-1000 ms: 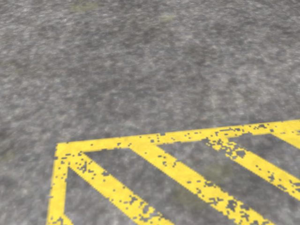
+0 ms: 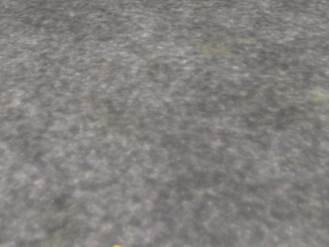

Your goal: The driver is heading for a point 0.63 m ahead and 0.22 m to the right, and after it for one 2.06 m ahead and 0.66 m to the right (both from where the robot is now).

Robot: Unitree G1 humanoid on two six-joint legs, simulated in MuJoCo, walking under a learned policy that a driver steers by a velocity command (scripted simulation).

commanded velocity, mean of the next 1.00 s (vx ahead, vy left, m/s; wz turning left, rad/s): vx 0.50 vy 0.00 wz -0.33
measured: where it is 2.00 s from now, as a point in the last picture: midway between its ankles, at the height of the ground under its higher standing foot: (246, 140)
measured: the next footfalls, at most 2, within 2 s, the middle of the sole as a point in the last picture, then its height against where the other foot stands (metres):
left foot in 0.32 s outside the picture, level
right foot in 0.84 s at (219, 223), level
